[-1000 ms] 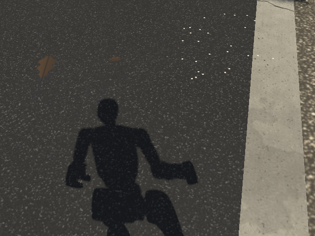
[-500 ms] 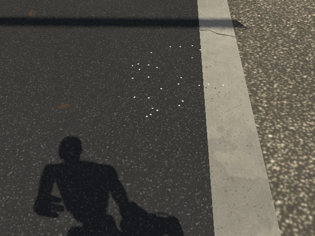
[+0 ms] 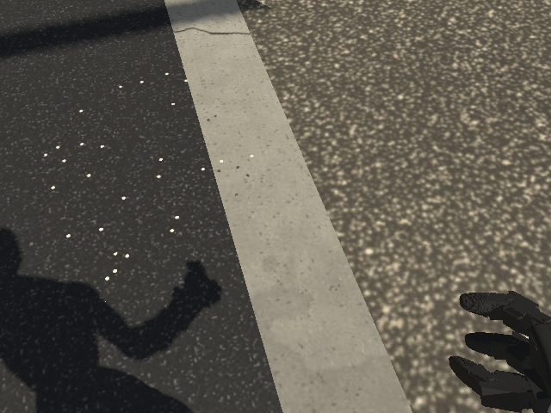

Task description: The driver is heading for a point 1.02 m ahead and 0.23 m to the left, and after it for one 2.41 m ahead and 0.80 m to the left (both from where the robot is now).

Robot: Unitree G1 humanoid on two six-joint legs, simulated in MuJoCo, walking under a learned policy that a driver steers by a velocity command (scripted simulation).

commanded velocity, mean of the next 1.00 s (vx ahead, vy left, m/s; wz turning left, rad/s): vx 0.09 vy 0.00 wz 0.31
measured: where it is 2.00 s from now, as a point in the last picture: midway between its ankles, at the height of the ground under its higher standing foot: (281, 334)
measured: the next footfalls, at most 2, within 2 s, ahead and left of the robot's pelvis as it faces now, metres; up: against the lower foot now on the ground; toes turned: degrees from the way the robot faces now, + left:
right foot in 0.36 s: +0.24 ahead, -0.13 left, +0.00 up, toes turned -5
left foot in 0.72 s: +0.20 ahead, +0.13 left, +0.00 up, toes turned +15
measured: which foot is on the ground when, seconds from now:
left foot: down 0.00-0.38, up 0.40-0.70, down 0.72-1.00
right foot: up 0.00-0.34, down 0.36-0.72, up 0.74-1.00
